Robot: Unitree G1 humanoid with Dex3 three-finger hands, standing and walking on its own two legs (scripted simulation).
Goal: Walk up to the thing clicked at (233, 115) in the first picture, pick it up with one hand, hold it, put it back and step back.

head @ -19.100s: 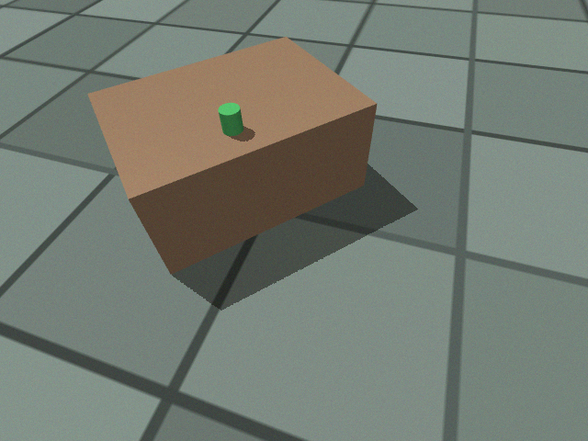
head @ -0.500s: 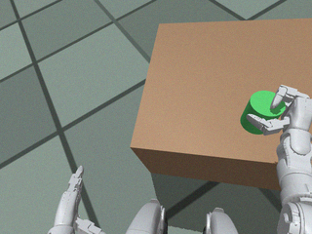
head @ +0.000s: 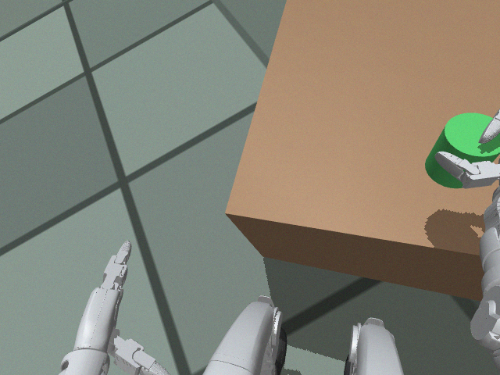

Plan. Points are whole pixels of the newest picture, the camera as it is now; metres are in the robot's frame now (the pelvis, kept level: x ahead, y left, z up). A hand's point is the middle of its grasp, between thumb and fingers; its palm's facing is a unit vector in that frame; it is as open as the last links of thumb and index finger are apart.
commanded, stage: crouch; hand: right
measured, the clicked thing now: (462, 152) +0.49 -0.20 -0.04
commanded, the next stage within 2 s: lower in 0.16 s
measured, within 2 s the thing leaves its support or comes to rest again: rests again in 1.18 s
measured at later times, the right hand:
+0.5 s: hand (465, 152) +0.50 -0.22 -0.06, palm faces +0.23 +0.97 +0.02, open 7.1 cm
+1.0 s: hand (455, 163) +0.51 -0.22 -0.10, palm faces +0.24 +0.97 +0.01, open 7.1 cm
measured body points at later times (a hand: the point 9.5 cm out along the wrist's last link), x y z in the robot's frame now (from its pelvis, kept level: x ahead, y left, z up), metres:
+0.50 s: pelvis +0.00 +0.00 -0.02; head +0.17 -0.06 +0.38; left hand +0.17 +0.26 +0.03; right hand +0.49 -0.27 -0.05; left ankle +0.05 +0.13 -0.61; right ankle +0.03 -0.11 -0.61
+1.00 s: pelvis -0.02 +0.01 -0.06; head +0.18 -0.07 +0.34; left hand +0.15 +0.27 +0.04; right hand +0.49 -0.27 -0.10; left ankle +0.05 +0.13 -0.61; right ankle +0.03 -0.11 -0.61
